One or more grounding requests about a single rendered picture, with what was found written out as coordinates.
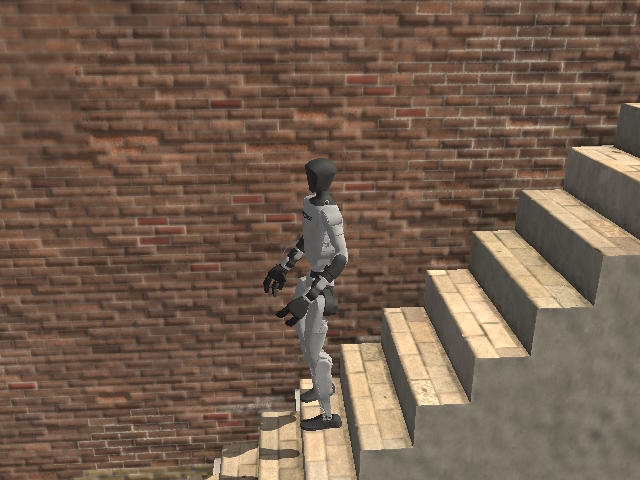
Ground right robot upper arm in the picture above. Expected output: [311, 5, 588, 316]
[303, 194, 316, 206]

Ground left robot foot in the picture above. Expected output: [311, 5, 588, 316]
[300, 414, 342, 431]

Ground right robot foot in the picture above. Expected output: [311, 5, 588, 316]
[300, 383, 335, 403]

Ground right robot hand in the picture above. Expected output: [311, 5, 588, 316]
[263, 264, 288, 297]

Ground robot foot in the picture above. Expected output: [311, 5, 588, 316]
[300, 383, 335, 403]
[300, 414, 342, 431]

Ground left robot upper arm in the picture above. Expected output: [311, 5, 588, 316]
[321, 206, 348, 266]

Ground robot left forearm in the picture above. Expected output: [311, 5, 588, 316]
[301, 254, 347, 304]

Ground robot right forearm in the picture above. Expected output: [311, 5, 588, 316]
[280, 235, 305, 271]

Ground left robot hand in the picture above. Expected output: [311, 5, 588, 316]
[275, 296, 309, 327]

